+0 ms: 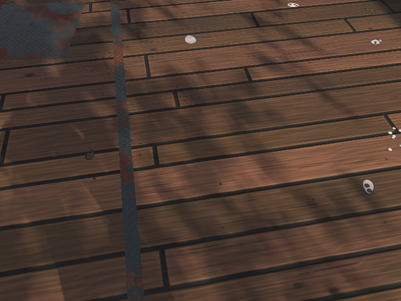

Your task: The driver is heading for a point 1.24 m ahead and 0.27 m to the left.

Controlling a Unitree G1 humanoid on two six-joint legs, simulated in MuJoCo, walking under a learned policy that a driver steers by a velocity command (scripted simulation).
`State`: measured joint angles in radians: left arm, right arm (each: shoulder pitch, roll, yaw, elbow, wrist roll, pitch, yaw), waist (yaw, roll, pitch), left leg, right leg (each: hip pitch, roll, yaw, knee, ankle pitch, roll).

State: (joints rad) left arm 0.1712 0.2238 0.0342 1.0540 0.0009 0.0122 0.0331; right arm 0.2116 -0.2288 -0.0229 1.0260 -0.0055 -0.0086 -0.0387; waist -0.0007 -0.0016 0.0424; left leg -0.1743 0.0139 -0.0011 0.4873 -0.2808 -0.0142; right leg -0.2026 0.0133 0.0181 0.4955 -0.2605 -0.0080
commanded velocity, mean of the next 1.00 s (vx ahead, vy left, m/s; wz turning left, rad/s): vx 0.28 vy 0.00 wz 0.01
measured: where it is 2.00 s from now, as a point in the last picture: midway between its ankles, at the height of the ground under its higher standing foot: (177, 213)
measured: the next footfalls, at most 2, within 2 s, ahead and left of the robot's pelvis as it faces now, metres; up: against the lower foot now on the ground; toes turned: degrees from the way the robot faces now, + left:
right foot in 0.88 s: +0.42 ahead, -0.10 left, +0.00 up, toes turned -1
left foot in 1.44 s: +0.70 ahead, +0.17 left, +0.00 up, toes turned +18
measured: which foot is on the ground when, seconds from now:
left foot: down 0.00-0.90, up 0.92-1.00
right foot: down 0.00-0.46, up 0.48-0.86, down 0.88-1.00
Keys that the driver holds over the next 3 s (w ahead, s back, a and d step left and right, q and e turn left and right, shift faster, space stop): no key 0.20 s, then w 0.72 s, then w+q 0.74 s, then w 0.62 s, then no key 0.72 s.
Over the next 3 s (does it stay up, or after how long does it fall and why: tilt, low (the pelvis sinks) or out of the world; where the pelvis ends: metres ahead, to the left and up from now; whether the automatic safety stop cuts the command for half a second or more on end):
stays up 1.19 0.30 0.00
